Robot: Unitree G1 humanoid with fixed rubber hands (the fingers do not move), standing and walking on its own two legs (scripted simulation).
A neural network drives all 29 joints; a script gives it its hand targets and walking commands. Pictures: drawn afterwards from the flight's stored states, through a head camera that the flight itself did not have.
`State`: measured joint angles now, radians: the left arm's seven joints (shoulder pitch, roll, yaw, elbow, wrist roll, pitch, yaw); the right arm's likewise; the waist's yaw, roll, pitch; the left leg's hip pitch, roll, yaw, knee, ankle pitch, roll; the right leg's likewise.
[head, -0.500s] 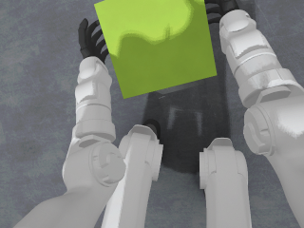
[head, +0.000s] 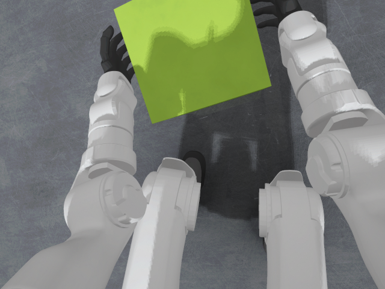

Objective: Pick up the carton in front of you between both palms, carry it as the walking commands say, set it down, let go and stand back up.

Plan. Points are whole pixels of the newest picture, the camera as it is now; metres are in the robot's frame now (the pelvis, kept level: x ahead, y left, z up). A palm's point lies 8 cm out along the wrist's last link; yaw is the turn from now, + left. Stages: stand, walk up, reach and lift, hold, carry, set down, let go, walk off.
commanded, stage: set down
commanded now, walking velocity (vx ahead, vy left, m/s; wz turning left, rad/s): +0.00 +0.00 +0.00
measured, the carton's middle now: (203, 58) +0.51 +0.07 -0.26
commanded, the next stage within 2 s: let go in 1.66 s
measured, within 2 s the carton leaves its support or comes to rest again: neither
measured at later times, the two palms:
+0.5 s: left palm (112, 91) +0.44 +0.24 -0.18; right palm (307, 27) +0.54 -0.12 -0.22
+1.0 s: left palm (80, 88) +0.44 +0.23 -0.08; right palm out of the picture +0.58 -0.12 -0.07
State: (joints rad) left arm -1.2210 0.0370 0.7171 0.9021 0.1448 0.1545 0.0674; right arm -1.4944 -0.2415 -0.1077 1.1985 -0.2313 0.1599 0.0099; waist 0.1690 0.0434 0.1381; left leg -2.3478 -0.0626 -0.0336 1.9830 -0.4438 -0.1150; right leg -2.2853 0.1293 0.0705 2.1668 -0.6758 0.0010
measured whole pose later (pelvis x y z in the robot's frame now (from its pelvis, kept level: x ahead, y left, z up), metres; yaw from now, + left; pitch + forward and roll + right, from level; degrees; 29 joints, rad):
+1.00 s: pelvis -0.01 +0.02 +0.05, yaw -3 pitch +41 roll +2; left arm -1.03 0.04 0.33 0.69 -0.15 0.13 0.25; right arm -1.48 -0.51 0.09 1.18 0.10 0.17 0.05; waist 0.22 -0.02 0.15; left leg -2.18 -0.04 -0.02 1.86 -0.40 -0.05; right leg -2.11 0.02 0.02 2.01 -0.62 -0.01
